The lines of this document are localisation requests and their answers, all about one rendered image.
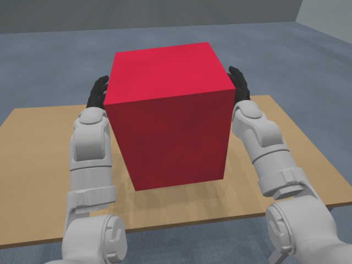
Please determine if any left robot hand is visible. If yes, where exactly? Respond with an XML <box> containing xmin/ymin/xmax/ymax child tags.
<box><xmin>86</xmin><ymin>75</ymin><xmax>109</xmax><ymax>117</ymax></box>

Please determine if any robot left upper arm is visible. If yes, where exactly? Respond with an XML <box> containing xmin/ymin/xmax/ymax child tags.
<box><xmin>44</xmin><ymin>214</ymin><xmax>128</xmax><ymax>264</ymax></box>

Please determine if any right robot forearm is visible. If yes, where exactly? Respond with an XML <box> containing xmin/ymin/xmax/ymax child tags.
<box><xmin>232</xmin><ymin>100</ymin><xmax>338</xmax><ymax>236</ymax></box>

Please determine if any left robot forearm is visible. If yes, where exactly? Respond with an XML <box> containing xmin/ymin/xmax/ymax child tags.
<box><xmin>62</xmin><ymin>107</ymin><xmax>117</xmax><ymax>258</ymax></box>

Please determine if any robot right upper arm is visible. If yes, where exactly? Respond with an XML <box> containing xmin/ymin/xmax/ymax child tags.
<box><xmin>266</xmin><ymin>195</ymin><xmax>352</xmax><ymax>264</ymax></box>

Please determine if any carton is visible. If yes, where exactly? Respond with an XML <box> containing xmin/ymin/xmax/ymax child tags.
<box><xmin>103</xmin><ymin>42</ymin><xmax>236</xmax><ymax>191</ymax></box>

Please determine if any right robot hand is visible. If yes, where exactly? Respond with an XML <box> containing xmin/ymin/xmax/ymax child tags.
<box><xmin>227</xmin><ymin>66</ymin><xmax>250</xmax><ymax>108</ymax></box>

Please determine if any table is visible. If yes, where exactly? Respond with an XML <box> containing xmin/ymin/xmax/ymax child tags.
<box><xmin>0</xmin><ymin>95</ymin><xmax>352</xmax><ymax>264</ymax></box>

